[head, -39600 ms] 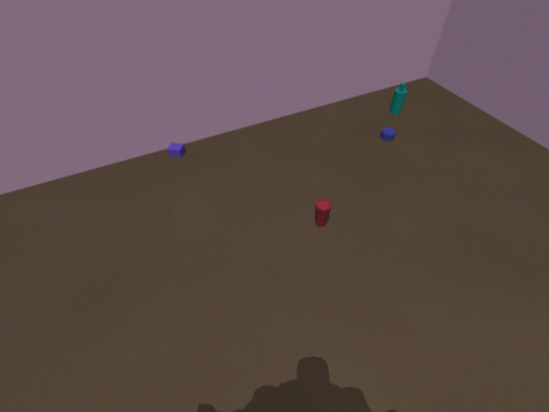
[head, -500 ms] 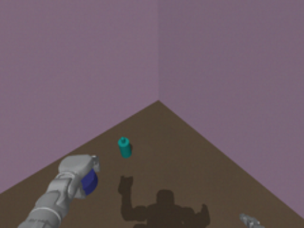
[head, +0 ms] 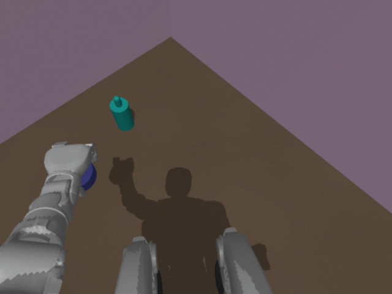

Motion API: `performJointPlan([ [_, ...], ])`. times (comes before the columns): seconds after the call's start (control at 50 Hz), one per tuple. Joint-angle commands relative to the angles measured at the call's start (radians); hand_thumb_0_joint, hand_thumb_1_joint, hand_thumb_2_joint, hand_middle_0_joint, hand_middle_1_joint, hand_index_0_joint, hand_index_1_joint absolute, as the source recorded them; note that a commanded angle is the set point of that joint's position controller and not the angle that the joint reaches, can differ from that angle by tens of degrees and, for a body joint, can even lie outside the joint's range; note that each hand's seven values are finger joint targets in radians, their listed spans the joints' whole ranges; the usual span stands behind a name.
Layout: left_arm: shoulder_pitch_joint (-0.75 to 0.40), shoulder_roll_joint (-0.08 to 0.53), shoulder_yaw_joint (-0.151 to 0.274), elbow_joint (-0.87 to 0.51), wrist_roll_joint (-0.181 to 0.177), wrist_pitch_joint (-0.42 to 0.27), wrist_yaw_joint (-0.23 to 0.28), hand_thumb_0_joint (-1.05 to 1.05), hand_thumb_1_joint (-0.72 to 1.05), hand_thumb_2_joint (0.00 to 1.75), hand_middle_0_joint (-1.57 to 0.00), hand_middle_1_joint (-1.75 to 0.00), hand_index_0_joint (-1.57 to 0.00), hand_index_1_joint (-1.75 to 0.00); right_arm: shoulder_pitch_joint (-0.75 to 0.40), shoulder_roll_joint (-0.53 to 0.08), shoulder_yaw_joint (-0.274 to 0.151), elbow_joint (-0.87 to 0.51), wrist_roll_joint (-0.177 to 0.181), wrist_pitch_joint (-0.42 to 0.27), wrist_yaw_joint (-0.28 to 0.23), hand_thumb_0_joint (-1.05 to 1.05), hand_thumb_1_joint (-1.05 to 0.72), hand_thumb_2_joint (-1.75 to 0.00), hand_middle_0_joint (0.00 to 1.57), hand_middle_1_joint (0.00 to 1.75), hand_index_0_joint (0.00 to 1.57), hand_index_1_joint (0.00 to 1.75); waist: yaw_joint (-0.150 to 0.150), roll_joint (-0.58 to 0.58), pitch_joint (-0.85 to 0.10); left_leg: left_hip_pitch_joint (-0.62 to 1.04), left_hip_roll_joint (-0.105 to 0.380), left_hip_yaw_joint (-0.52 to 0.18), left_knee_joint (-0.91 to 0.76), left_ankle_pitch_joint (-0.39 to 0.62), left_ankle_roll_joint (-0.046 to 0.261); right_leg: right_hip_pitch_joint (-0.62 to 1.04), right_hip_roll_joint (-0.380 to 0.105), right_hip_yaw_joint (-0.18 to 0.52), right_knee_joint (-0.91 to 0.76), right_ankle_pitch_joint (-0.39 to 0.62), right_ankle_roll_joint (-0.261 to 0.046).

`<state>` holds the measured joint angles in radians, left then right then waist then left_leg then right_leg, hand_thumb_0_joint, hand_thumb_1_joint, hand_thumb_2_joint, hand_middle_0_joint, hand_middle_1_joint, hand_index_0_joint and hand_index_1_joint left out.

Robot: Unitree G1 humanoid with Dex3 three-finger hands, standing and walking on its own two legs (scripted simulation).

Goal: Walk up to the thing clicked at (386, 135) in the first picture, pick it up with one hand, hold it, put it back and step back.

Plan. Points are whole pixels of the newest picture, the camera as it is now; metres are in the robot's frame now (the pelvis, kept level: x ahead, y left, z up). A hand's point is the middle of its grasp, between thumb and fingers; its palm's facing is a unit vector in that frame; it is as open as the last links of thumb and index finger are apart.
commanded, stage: crouch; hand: left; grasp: from above
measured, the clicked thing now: (75, 173) +0.43 +0.26 -0.15
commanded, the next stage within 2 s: lower in 1.30 s
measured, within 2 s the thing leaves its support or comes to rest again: neither
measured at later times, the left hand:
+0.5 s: hand (94, 188) +0.44 +0.26 -0.32, palm faces -0.45 -0.03 -0.89, open 9.7 cm
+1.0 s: hand (100, 187) +0.46 +0.27 -0.39, palm faces -0.48 -0.04 -0.88, open 9.7 cm
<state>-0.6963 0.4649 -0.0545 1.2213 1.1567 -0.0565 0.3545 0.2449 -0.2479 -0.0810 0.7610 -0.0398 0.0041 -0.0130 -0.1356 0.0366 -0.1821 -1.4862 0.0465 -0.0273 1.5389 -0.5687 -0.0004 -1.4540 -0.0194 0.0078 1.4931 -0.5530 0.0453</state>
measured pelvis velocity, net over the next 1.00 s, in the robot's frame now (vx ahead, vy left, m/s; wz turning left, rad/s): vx -0.03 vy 0.00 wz -0.07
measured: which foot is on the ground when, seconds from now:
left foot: down 0.00-1.00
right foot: down 0.00-1.00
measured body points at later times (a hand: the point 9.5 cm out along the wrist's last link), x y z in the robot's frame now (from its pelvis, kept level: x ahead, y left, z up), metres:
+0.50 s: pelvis -0.01 +0.00 -0.16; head +0.22 +0.04 +0.22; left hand +0.46 +0.26 -0.27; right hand +0.05 -0.29 -0.27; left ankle +0.06 +0.12 -0.55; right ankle +0.07 -0.15 -0.55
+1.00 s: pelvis -0.03 +0.00 -0.23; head +0.23 +0.05 +0.14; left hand +0.48 +0.27 -0.34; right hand -0.01 -0.28 -0.33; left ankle +0.06 +0.12 -0.55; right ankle +0.07 -0.15 -0.55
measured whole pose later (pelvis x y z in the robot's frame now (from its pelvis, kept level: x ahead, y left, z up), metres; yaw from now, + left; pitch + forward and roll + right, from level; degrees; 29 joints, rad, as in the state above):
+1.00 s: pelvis -0.03 +0.00 -0.23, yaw -4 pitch +35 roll -8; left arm -1.02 0.79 0.12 1.47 1.28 -0.22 0.33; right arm 0.18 -0.26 0.04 0.73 -0.13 -0.03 0.13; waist -0.25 -0.01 -0.05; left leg -2.26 0.02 -0.14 2.32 -0.68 -0.02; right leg -2.18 0.00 -0.03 2.23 -0.67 0.05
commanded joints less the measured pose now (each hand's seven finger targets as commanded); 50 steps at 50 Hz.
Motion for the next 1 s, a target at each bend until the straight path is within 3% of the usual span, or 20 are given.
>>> performJointPlan([
  [0.0, -0.383, 0.288, 0.076, -0.161, 0.008, 0.005, 0.023, 0.0, 0.46, 0.75, -0.77, -0.88, -0.83, -0.82, 0.096, -0.182, -0.053, -0.08, -0.004, -0.033, -0.015, 0.0, -0.9, -0.89, 0.2, 0.3, 0.2, 0.3, 0.001, 0.121, -0.566, 0.283, -0.036, -0.018, -0.117, 0.11, -0.001, 0.11, 0.032, -0.062, -0.059, 0.111, -0.084],
  [0.06, -0.398, 0.302, 0.093, -0.122, 0.01, -0.008, 0.02, 0.0, 0.46, 0.71, -0.76, -0.87, -0.83, -0.8, 0.099, -0.186, -0.043, -0.087, -0.009, -0.039, -0.009, 0.0, -0.89, -0.89, 0.2, 0.3, 0.2, 0.3, -0.026, 0.101, -0.537, 0.203, -0.038, -0.04, -0.062, 0.031, 0.002, 0.004, 0.028, -0.07, -0.001, 0.042, -0.084],
  [0.08, -0.384, 0.3, 0.094, -0.097, 0.014, -0.015, 0.018, 0.0, 0.46, 0.68, -0.76, -0.84, -0.83, -0.77, 0.102, -0.188, -0.042, -0.08, -0.01, -0.042, -0.006, 0.0, -0.89, -0.89, 0.2, 0.3, 0.2, 0.3, -0.019, 0.107, -0.535, 0.196, -0.039, -0.046, -0.049, 0.017, 0.0, -0.03, 0.028, -0.072, 0.021, 0.026, -0.086],
  [0.12, -0.439, 0.329, 0.104, -0.123, 0.022, -0.039, 0.013, 0.0, 0.47, 0.68, -0.77, -0.84, -0.84, -0.77, 0.107, -0.192, -0.041, -0.076, -0.016, -0.05, 0.002, 0.0, -0.89, -0.89, 0.2, 0.3, 0.2, 0.3, -0.039, 0.109, -0.569, 0.158, -0.042, -0.046, 0.011, 0.014, 0.007, -0.073, 0.027, -0.075, 0.056, 0.024, -0.084],
  [0.22, -0.458, 0.389, 0.146, -0.108, 0.053, -0.081, 0.029, 0.0, 0.58, 0.75, -0.87, -0.84, -0.93, -0.78, 0.126, -0.205, -0.023, -0.057, -0.034, -0.068, 0.027, 0.0, -0.9, -0.9, 0.2, 0.3, 0.2, 0.3, -0.044, 0.166, -0.654, 0.113, -0.047, -0.041, 0.142, 0.109, 0.007, -0.167, 0.021, -0.081, 0.171, 0.082, -0.083],
  [0.36, -0.528, 0.397, 0.153, -0.109, 0.08, -0.095, 0.05, 0.0, 0.58, 0.73, -0.87, -0.83, -0.93, -0.77, 0.151, -0.223, -0.021, -0.045, -0.057, -0.075, 0.068, 0.0, -0.9, -0.9, 0.2, 0.3, 0.2, 0.3, -0.065, 0.282, -0.702, 0.156, -0.037, -0.057, 0.242, 0.213, -0.01, -0.29, 0.01, -0.103, 0.299, 0.132, -0.085],
  [0.48, -0.611, 0.466, 0.18, -0.12, 0.073, -0.095, 0.054, 0.0, 0.61, 0.82, -0.93, -0.84, -0.97, -0.8, 0.153, -0.226, -0.014, -0.047, -0.07, -0.07, 0.087, 0.0, -0.91, -0.9, 0.2, 0.3, 0.2, 0.3, -0.081, 0.268, -0.731, 0.036, -0.043, -0.008, 0.352, 0.192, 0.011, -0.254, 0.025, -0.099, 0.337, 0.165, -0.077],
  [0.58, -0.574, 0.494, 0.188, -0.004, 0.078, -0.096, 0.037, 0.0, 0.63, 0.8, -0.92, -0.87, -0.97, -0.82, 0.15, -0.226, 0.0, -0.044, -0.077, -0.064, 0.099, 0.0, -0.91, -0.9, 0.2, 0.3, 0.2, 0.3, -0.09, 0.216, -0.633, -0.093, -0.042, 0.001, 0.401, 0.134, 0.019, -0.271, 0.03, -0.102, 0.373, 0.128, -0.074],
  [0.64, -0.626, 0.543, 0.203, -0.038, 0.082, -0.107, 0.032, 0.0, 0.63, 0.82, -0.92, -0.87, -0.97, -0.82, 0.135, -0.231, 0.0, -0.048, -0.078, -0.057, 0.105, 0.0, -0.9, -0.9, 0.2, 0.3, 0.2, 0.3, -0.074, 0.256, -0.681, -0.108, -0.042, 0.009, 0.437, 0.151, 0.019, -0.272, 0.037, -0.097, 0.41, 0.149, -0.077],
  [0.72, -0.605, 0.543, 0.194, 0.067, 0.094, -0.119, 0.024, 0.0, 0.65, 0.79, -0.92, -0.87, -0.98, -0.81, 0.133, -0.235, 0.013, -0.045, -0.082, -0.05, 0.113, 0.0, -0.9, -0.9, 0.2, 0.3, 0.2, 0.3, -0.101, 0.209, -0.592, -0.204, -0.044, 0.005, 0.469, 0.103, 0.025, -0.312, 0.041, -0.108, 0.435, 0.112, -0.074],
  [0.76, -0.642, 0.575, 0.207, 0.04, 0.098, -0.128, 0.022, 0.0, 0.62, 0.77, -0.91, -0.85, -0.96, -0.79, 0.127, -0.24, 0.014, -0.048, -0.081, -0.047, 0.114, 0.0, -0.9, -0.9, 0.2, 0.3, 0.2, 0.3, -0.088, 0.242, -0.607, -0.201, -0.044, 0.002, 0.473, 0.086, 0.021, -0.342, 0.042, -0.115, 0.456, 0.09, -0.08],
  [0.8, -0.62, 0.547, 0.188, 0.087, 0.101, -0.133, 0.017, 0.0, 0.62, 0.76, -0.89, -0.87, -0.95, -0.8, 0.135, -0.241, 0.024, -0.049, -0.088, -0.045, 0.121, 0.0, -0.9, -0.9, 0.2, 0.3, 0.2, 0.3, -0.109, 0.228, -0.587, -0.208, -0.043, -0.001, 0.495, 0.09, 0.021, -0.342, 0.046, -0.123, 0.469, 0.096, -0.077],
  [0.82, -0.647, 0.58, 0.201, 0.047, 0.107, -0.139, 0.021, 0.0, 0.6, 0.77, -0.89, -0.85, -0.94, -0.79, 0.133, -0.246, 0.027, -0.046, -0.086, -0.041, 0.121, 0.0, -0.9, -0.9, 0.2, 0.3, 0.2, 0.3, -0.092, 0.246, -0.613, -0.2, -0.044, -0.002, 0.499, 0.105, 0.019, -0.347, 0.046, -0.124, 0.481, 0.106, -0.079],
  [0.86, -0.669, 0.593, 0.205, 0.055, 0.109, -0.145, 0.02, 0.0, 0.61, 0.77, -0.88, -0.86, -0.94, -0.8, 0.139, -0.254, 0.031, -0.05, -0.088, -0.04, 0.125, 0.0, -0.9, -0.9, 0.2, 0.3, 0.2, 0.3, -0.111, 0.262, -0.617, -0.205, -0.044, -0.008, 0.511, 0.104, 0.017, -0.362, 0.045, -0.132, 0.503, 0.105, -0.079],
  [0.98, -0.671, 0.609, 0.204, 0.108, 0.118, -0.161, 0.031, 0.0, 0.57, 0.74, -0.86, -0.84, -0.91, -0.78, 0.138, -0.265, 0.052, -0.043, -0.097, -0.037, 0.125, 0.0, -0.9, -0.9, 0.2, 0.3, 0.2, 0.3, -0.125, 0.274, -0.537, -0.237, -0.043, -0.019, 0.536, 0.043, 0.014, -0.441, 0.044, -0.148, 0.532, 0.056, -0.081],
])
